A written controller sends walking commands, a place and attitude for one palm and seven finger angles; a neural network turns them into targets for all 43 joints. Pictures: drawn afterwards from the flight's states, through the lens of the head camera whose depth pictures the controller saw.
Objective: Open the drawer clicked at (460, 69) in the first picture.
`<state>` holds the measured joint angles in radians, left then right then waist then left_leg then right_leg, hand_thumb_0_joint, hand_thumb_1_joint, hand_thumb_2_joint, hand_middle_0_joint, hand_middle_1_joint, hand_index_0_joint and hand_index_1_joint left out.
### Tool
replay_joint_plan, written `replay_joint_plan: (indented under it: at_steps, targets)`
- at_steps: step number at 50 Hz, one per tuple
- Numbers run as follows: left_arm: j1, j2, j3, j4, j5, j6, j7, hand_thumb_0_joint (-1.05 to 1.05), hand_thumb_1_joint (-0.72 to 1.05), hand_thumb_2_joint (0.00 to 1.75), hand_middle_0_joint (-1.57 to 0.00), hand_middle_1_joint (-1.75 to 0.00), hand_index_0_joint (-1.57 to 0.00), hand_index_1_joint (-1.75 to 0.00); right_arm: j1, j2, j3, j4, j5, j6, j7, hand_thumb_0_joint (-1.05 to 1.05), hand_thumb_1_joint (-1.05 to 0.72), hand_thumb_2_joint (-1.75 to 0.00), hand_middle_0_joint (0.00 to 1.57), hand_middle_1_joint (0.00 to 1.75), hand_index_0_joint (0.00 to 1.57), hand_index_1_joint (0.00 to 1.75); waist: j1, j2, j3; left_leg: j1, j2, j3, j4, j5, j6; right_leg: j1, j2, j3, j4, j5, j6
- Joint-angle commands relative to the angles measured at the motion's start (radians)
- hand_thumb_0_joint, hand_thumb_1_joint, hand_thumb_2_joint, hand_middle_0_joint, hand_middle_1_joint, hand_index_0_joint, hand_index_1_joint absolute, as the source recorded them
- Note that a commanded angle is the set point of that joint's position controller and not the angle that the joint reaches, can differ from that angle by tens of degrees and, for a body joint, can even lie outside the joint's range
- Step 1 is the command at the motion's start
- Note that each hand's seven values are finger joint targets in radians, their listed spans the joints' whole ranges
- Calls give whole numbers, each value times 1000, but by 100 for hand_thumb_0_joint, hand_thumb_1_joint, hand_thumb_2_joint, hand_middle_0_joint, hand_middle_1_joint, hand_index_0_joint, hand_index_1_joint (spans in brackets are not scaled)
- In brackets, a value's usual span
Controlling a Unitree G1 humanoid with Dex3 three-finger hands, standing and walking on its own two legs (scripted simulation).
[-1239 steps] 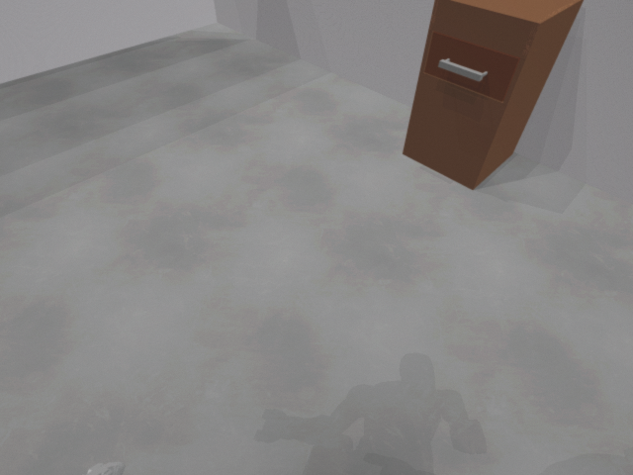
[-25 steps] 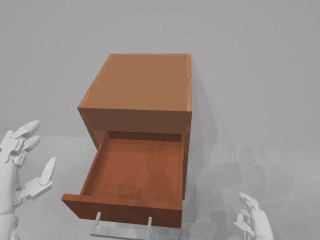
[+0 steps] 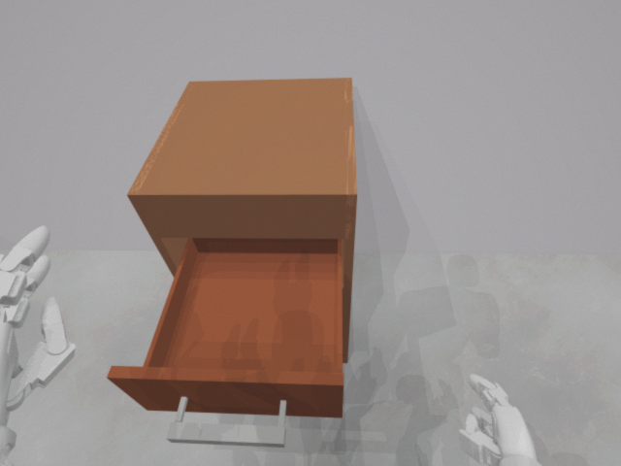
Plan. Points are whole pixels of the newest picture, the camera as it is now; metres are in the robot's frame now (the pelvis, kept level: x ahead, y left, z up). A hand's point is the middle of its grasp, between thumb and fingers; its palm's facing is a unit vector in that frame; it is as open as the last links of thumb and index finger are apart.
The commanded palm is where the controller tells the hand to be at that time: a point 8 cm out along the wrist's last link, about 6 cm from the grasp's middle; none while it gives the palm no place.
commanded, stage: step back with the hand held close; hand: left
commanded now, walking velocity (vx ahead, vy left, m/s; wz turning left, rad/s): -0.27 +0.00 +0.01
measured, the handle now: (230, 419) +0.23 +0.18 -0.22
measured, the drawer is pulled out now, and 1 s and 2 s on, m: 0.30 0.30 0.30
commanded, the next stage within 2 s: stop stepping back and stand still in 1.36 s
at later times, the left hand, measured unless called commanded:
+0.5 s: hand (29, 404) +0.14 +0.25 +0.15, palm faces +0.32 -0.80 -0.51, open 7.4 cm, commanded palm +0.08 +0.30 +0.17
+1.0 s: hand (31, 423) +0.13 +0.24 +0.16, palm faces +0.31 -0.82 -0.48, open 7.4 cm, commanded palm +0.05 +0.29 +0.17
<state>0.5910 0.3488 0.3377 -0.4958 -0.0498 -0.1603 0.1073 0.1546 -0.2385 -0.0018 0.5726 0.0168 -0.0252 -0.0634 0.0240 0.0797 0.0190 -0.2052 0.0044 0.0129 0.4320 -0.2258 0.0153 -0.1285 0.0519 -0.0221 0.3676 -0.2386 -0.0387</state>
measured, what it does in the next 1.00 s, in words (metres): lifts its left foot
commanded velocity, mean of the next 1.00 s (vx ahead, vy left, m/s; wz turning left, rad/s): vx -0.32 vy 0.00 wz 0.01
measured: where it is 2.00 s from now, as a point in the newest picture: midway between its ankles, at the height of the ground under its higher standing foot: outside the picture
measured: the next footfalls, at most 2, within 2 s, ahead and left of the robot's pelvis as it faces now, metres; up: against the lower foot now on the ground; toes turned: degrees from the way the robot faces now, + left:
left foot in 1.08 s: -0.03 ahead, +0.13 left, +0.00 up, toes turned +0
right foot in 1.38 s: -0.17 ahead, -0.12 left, +0.00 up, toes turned -2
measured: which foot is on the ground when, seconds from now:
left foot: down 0.00-0.90, up 0.92-1.00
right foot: down 0.00-1.00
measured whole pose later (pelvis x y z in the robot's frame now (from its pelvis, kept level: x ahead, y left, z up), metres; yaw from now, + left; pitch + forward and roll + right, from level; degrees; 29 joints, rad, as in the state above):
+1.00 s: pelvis -0.08 +0.01 -0.02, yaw +1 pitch +3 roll -1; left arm 0.64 0.41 0.38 -0.67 -0.04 -0.25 0.15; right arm 0.15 -0.20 -0.04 0.61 0.01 -0.06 -0.06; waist -0.02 -0.02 0.05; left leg -0.49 -0.03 -0.02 0.81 -0.39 0.00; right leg -0.41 0.02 -0.04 0.57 -0.22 -0.03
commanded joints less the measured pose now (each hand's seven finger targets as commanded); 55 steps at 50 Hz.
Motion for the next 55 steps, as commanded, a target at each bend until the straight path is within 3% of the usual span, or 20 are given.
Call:
replay_joint_plan:
  at_steps: [1,4,11,16,20,28,31,34,38,42,43,45,46,47,49,51,52,53,54,55]
  targets:
    - [43,186,122,-235,-3,-70,26,0,90,90,-20,-30,-20,-30,-122,-98,-51,-176,3,-25,-4,0,-90,-90,20,30,20,30,-12,-50,-142,82,67,-54,-7,269,37,-51,-140,93,-20,315,34]
    - [75,203,146,-253,-6,-72,36,0,90,90,-20,-30,-20,-30,-122,-90,-57,-185,9,-15,-8,0,-90,-90,20,30,20,30,-13,-75,-173,60,81,-62,7,337,34,-31,-138,80,18,345,37]
    - [117,221,170,-307,-11,-75,48,0,90,90,-20,-30,-20,-30,-117,-92,-66,-194,9,-17,-14,0,-90,-90,20,30,20,30,-15,-26,-194,-8,114,-101,-6,353,39,-34,-117,59,84,281,36]
    - [117,213,169,-310,-10,-76,56,0,90,90,-20,-30,-20,-30,-115,-94,-66,-189,6,-32,-16,0,-90,-90,20,30,20,30,-17,10,-152,-138,138,-128,-44,175,51,-32,-108,68,122,157,34]
    - [104,200,160,-316,-9,-85,62,0,90,90,-20,-30,-20,-30,-98,-92,-62,-190,7,-45,-14,0,-90,-90,20,30,20,30,-26,-26,-122,-220,127,-141,-42,-23,52,-46,-118,97,104,87,26]
    - [61,200,147,-346,-1,-112,80,0,90,90,-20,-30,-20,-30,-78,-94,-56,-180,0,-72,-17,0,-90,-90,20,30,20,30,-39,-32,-85,-224,98,-146,-12,-192,42,-148,-138,141,17,-89,10]
    - [60,223,172,-349,4,-119,85,0,90,90,-20,-30,-20,-30,-89,-97,-59,-176,-1,-83,-20,0,-90,-90,20,30,20,30,-34,-2,-92,-260,130,-178,-65,-209,52,-113,-105,107,66,-69,22]
    - [64,210,179,-353,10,-128,80,0,90,90,-20,-30,-20,-30,-93,-95,-53,-184,-2,-93,-19,0,-90,-90,20,30,20,30,-27,78,-113,-419,200,-233,-158,-227,84,48,-60,49,250,25,42]
    - [74,209,195,-359,7,-135,68,0,90,90,-20,-30,-20,-30,-82,-93,-62,-173,-7,-109,-13,0,-90,-90,20,30,20,30,-25,51,-149,-431,219,-217,-111,-138,94,63,-61,55,310,42,42]
    - [83,212,204,-367,1,-138,64,0,90,90,-20,-30,-20,-30,-73,-92,-67,-164,-1,-111,-5,0,-90,-90,20,30,20,30,-30,-23,-165,-423,160,-162,11,-128,69,28,-113,129,239,133,17]
    - [77,213,199,-369,-3,-141,65,0,90,90,-20,-30,-20,-30,-68,-89,-69,-161,1,-109,-2,0,-90,-90,20,30,20,30,-35,-69,-163,-392,116,-141,70,-160,52,-31,-152,188,170,105,-4]
    - [64,226,193,-351,-7,-147,73,0,90,90,-20,-30,-20,-30,-53,-78,-79,-140,2,-99,3,0,-90,-90,20,30,20,30,-50,-192,-146,-259,9,-69,289,-195,-2,-215,-304,352,-41,-9,-79]
    - [60,249,213,-346,-6,-144,83,0,90,90,-20,-30,-20,-30,-45,-81,-92,-119,-1,-91,4,0,-90,-90,20,30,20,30,-49,-242,-168,-182,-24,-49,429,-172,-21,-279,-379,397,-108,11,-126]
    - [72,226,195,-327,-7,-138,87,0,90,90,-20,-30,-20,-30,-61,-58,-87,-113,-7,-82,5,0,-90,-90,20,30,20,30,-48,-257,-177,-184,-28,-64,514,-198,-23,-255,-404,356,-106,101,-149]
    - [83,218,200,-303,2,-130,89,0,90,90,-20,-30,-20,-30,-95,-39,-69,-117,-11,-70,-4,0,-90,-90,20,30,20,30,-44,-227,-144,-223,2,-85,396,-236,-15,-178,-356,248,-29,310,-124]
    - [97,232,210,-285,12,-123,87,0,90,90,-20,-30,-20,-30,-111,-46,-61,-103,-11,-56,-16,0,-90,-90,20,30,20,30,-48,-175,-129,-178,17,-60,91,-89,-8,-130,-268,158,64,410,-56]
    - [102,219,190,-321,13,-125,82,0,90,90,-20,-30,-20,-30,-102,-59,-64,-103,-10,-54,-20,0,-90,-90,20,30,20,30,-47,-67,-145,-157,77,-101,-63,130,18,-101,-191,89,154,355,-2]
    - [69,233,188,-382,19,-135,78,0,90,90,-20,-30,-20,-30,-115,-80,-74,-122,-8,-65,-18,0,-90,-90,20,30,20,30,-39,70,-163,-167,207,-213,-84,362,62,-89,-104,25,269,260,49]
    - [70,240,189,-404,16,-142,69,0,90,90,-20,-30,-20,-30,-97,-74,-82,-128,-3,-84,-8,0,-90,-90,20,30,20,30,-36,100,-210,-115,270,-191,-63,498,81,-118,-85,29,362,38,54]
    - [112,243,208,-375,9,-141,67,0,90,90,-20,-30,-20,-30,-101,-63,-85,-131,-12,-104,-4,0,-90,-90,20,30,20,30,-30,175,-230,-158,314,-252,-90,505,111,-147,-71,32,468,-170,47]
